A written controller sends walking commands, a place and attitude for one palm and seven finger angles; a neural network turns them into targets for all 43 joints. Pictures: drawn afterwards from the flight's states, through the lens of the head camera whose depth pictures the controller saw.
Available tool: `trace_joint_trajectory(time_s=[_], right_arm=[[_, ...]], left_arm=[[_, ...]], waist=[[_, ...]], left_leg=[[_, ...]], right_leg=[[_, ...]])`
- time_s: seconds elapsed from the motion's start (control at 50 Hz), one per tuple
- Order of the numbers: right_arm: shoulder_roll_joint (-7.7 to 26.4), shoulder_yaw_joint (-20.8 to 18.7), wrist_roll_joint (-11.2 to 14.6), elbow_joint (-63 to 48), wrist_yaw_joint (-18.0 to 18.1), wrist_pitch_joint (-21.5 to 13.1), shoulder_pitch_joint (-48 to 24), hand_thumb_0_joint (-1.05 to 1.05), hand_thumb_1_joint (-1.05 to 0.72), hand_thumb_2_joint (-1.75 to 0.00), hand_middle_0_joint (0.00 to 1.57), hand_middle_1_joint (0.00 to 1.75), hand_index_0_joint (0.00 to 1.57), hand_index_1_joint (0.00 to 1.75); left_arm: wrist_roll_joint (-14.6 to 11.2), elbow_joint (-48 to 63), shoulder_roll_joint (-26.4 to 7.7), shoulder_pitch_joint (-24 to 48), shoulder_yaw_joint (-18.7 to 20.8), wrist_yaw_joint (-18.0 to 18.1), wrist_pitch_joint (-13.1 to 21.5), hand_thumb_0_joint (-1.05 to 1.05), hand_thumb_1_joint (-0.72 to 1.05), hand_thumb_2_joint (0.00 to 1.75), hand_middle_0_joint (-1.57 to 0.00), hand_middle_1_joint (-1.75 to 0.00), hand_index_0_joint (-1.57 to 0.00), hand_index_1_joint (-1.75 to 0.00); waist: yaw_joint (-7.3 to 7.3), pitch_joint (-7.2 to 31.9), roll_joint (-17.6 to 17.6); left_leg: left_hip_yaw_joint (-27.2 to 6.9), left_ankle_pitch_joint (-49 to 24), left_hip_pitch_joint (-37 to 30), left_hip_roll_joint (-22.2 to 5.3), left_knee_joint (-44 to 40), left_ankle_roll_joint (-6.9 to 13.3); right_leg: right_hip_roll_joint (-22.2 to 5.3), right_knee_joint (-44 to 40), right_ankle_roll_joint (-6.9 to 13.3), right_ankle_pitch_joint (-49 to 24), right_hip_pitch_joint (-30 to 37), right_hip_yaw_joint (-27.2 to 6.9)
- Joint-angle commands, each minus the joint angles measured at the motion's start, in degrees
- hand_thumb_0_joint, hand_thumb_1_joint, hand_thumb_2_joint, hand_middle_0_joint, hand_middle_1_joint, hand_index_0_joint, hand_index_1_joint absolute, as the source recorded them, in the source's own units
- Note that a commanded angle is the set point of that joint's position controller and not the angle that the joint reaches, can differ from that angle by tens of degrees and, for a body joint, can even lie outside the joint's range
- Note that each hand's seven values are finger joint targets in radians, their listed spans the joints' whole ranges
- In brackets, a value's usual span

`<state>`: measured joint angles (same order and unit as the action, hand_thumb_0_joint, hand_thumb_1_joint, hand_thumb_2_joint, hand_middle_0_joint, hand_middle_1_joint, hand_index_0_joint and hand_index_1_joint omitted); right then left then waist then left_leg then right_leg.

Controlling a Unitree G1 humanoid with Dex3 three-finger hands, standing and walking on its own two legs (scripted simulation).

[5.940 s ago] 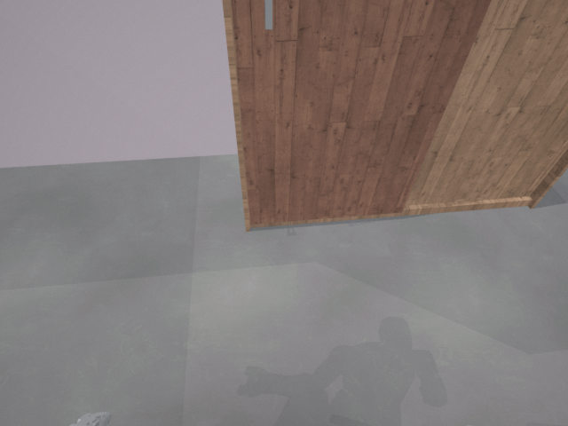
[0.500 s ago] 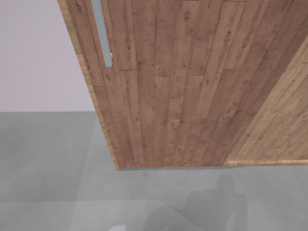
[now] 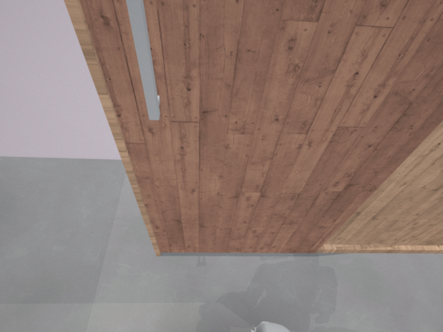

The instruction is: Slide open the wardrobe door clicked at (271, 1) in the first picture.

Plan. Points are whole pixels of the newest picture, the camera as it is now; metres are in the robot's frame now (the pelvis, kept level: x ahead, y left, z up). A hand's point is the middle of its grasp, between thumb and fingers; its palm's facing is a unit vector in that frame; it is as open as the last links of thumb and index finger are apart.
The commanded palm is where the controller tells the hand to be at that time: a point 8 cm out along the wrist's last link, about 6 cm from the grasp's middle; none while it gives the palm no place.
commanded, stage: come to a stop and stand still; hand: left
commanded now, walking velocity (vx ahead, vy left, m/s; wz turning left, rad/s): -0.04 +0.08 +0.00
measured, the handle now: (145, 42) +0.48 +0.17 +0.25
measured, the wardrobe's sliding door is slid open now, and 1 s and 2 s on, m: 0.00 0.00 0.00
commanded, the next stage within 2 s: look again from close up in 1.18 s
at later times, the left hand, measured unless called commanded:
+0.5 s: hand out of the picture -0.01 +0.15 -0.16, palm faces +0.10 -0.96 -0.25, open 7.3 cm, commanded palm none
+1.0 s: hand out of the picture -0.03 +0.16 -0.18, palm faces +0.03 -0.98 -0.19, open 7.3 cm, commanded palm none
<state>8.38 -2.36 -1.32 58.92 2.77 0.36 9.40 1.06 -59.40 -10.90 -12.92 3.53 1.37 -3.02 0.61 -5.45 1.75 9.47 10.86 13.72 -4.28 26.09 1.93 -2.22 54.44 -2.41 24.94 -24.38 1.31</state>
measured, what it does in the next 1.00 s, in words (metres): steps on the spot: right foot, then left foot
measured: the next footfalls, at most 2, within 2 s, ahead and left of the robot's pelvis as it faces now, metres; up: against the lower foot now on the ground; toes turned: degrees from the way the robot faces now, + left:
right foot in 0.14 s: +0.03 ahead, -0.15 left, +0.00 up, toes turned -2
left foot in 0.58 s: -0.03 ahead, +0.11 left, +0.00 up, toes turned +3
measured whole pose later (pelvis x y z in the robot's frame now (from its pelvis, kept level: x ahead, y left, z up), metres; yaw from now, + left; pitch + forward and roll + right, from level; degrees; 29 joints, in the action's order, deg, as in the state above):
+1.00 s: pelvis -0.04 -0.01 +0.00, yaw +0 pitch -1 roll +0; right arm 8.0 0.2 -0.6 64.2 2.0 -0.9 16.2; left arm 0.6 -65.7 -8.7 -13.9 0.5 1.4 -0.3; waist 0.7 -2.2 0.2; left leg 3.1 15.6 6.0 -0.6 22.7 -0.1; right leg -2.7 24.6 -1.5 11.0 -12.6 1.2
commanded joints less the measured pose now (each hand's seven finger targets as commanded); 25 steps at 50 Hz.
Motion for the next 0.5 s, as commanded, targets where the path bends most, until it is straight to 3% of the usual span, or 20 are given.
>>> trace_joint_trajectory(time_s=[0.0,0.04,0.06,0.08,0.1,0.12,0.14,0.16,0.2,0.24,0.28,0.34,0.38,0.44,0.48], right_arm=[[10.39,-3.22,-0.26,-2.7,-0.53,0.36,1.46,0.0,-0.9,-0.9,0.2,0.3,0.2,0.3],[10.01,-3.3,-0.22,-2.94,-0.93,0.59,1.05,0.0,-0.9,-0.9,0.2,0.3,0.2,0.3],[10.36,-3.35,-0.03,-3.03,-1.22,0.71,0.8,0.0,-0.9,-0.9,0.2,0.3,0.2,0.3],[9.23,-3.26,0.33,-3.01,-1.57,0.77,1.32,0.0,-0.9,-0.9,0.2,0.3,0.2,0.3],[5.71,-2.82,0.88,-3.29,-2.01,0.79,3.01,0.0,-0.9,-0.9,0.2,0.3,0.2,0.3],[2.7,-1.95,1.0,-4.88,-2.45,1.19,3.13,0.0,-0.9,-0.9,0.2,0.3,0.2,0.3],[4.92,-2.42,0.65,-5.52,-2.37,2.36,1.44,0.0,-0.9,-0.9,0.2,0.3,0.2,0.3],[4.76,-2.53,0.36,-5.31,-2.35,3.13,0.6,0.0,-0.9,-0.9,0.2,0.3,0.2,0.3],[6.63,-2.91,0.01,-3.79,-2.78,3.23,2.33,0.0,-0.9,-0.9,0.2,0.3,0.2,0.3],[7.22,-2.89,0.0,-3.43,-3.12,3.03,3.72,0.0,-0.9,-0.9,0.2,0.3,0.2,0.3],[7.03,-2.64,-0.13,-3.9,-3.23,2.85,3.68,0.0,-0.9,-0.9,0.2,0.3,0.2,0.3],[6.69,-2.24,0.03,-4.67,-3.24,2.34,2.59,0.0,-0.9,-0.9,0.2,0.3,0.2,0.3],[6.05,-1.79,0.19,-5.07,-3.22,2.07,1.46,0.0,-0.9,-0.9,0.2,0.3,0.2,0.3],[5.41,-1.36,0.54,-4.56,-3.06,1.43,3.12,0.0,-0.9,-0.9,0.2,0.3,0.2,0.3],[5.07,-0.92,0.61,-3.17,-2.71,0.96,6.86,0.0,-0.9,-0.9,0.2,0.3,0.2,0.3]], left_arm=[[-0.05,3.52,-1.15,-3.42,0.61,0.41,0.4,0.0,0.9,0.9,-0.2,-0.3,-0.2,-0.3],[0.13,3.53,-1.37,-4.82,0.35,0.44,1.29,0.0,0.9,0.9,-0.2,-0.3,-0.2,-0.3],[0.06,2.89,-1.39,-6.91,0.28,0.45,1.73,0.0,0.9,0.9,-0.2,-0.3,-0.2,-0.3],[0.32,2.21,-2.73,-8.36,0.35,0.55,2.31,0.0,0.9,0.9,-0.2,-0.3,-0.2,-0.3],[0.9,2.44,-6.2,-8.0,0.49,0.89,3.18,0.0,0.9,0.9,-0.2,-0.3,-0.2,-0.3],[0.96,3.47,-10.79,-5.25,0.89,0.96,3.61,0.0,0.9,0.9,-0.2,-0.3,-0.2,-0.3],[0.73,4.41,-11.71,-5.43,1.15,0.78,3.35,0.0,0.9,0.9,-0.2,-0.3,-0.2,-0.3],[0.77,4.44,-12.07,-3.27,1.53,0.91,3.33,0.0,0.9,0.9,-0.2,-0.3,-0.2,-0.3],[0.59,5.07,-9.84,-0.44,1.24,1.0,3.21,0.0,0.9,0.9,-0.2,-0.3,-0.2,-0.3],[0.41,5.51,-9.64,-0.45,1.49,1.24,3.26,0.0,0.9,0.9,-0.2,-0.3,-0.2,-0.3],[0.48,5.56,-9.57,-1.78,1.64,1.28,3.46,0.0,0.9,0.9,-0.2,-0.3,-0.2,-0.3],[0.69,4.77,-9.46,-4.25,1.82,1.23,3.5,0.0,0.9,0.9,-0.2,-0.3,-0.2,-0.3],[0.96,4.26,-10.18,-5.51,1.89,1.0,3.43,0.0,0.9,0.9,-0.2,-0.3,-0.2,-0.3],[1.1,3.65,-10.7,-4.93,2.02,0.65,3.21,0.0,0.9,0.9,-0.2,-0.3,-0.2,-0.3],[0.77,3.48,-10.8,-3.15,1.98,0.56,2.97,0.0,0.9,0.9,-0.2,-0.3,-0.2,-0.3]], waist=[[-0.72,7.28,-13.96],[-0.03,7.19,-13.94],[1.01,9.05,-13.19],[1.59,9.77,-9.24],[1.3,9.1,1.45],[0.14,5.93,13.03],[2.01,5.56,10.01],[1.3,3.86,12.74],[0.21,1.96,9.74],[0.34,3.6,6.92],[1.22,4.67,7.53],[2.73,5.67,7.64],[3.36,4.81,8.27],[2.97,5.9,9.54],[1.27,6.9,9.28]], left_leg=[[-8.81,-28.93,-4.11,-13.99,-4.67,7.13],[-9.46,-23.33,-3.13,-13.06,-3.36,6.36],[-8.66,-18.54,-2.83,-11.74,-1.24,4.82],[-7.19,-10.59,-0.58,-8.97,1.91,2.39],[-4.4,2.96,3.61,-3.69,9.08,-1.3],[-3.3,19.14,9.95,1.94,14.61,-3.76],[-7.07,22.06,7.74,1.81,21.08,-3.51],[-9.55,20.95,9.16,2.11,26.2,-3.26],[-10.79,14.34,12.67,2.16,33.72,-3.32],[-10.85,10.66,14.09,2.08,35.06,-4.07],[-10.51,9.24,14.47,2.24,33.84,-4.79],[-9.36,11.22,13.68,2.06,26.71,-5.15],[-8.36,13.1,11.12,2.36,21.12,-4.89],[-6.96,14.1,5.71,3.35,12.73,-4.12],[-6.03,9.9,0.58,3.97,5.59,-3.7]], right_leg=[[-0.63,-5.74,0.52,-0.85,3.32,1.4],[-0.28,-14.06,0.95,-2.61,6.93,2.68],[-0.48,-21.15,0.85,-8.36,10.69,3.03],[-0.97,-28.54,0.56,-15.4,15.21,2.95],[-8.51,-35.48,2.15,-21.69,16.75,-5.81],[-19.05,-38.27,7.14,-27.95,14.02,-17.13],[-22.14,-40.11,11.48,-24.46,8.1,-18.04],[-20.99,-40.88,12.19,-18.71,5.79,-19.86],[-17.59,-40.48,10.96,-15.13,7.16,-16.03],[-16.46,-39.26,10.19,-16.67,10.39,-12.77],[-15.99,-39.01,9.74,-15.68,12.83,-11.84],[-16.3,-39.42,10.48,-13.61,16.32,-12.77],[-16.28,-39.8,10.89,-13.49,15.18,-13.58],[-15.0,-40.6,10.93,-10.94,14.19,-13.46],[-12.87,-39.22,9.33,-10.81,12.72,-11.34]])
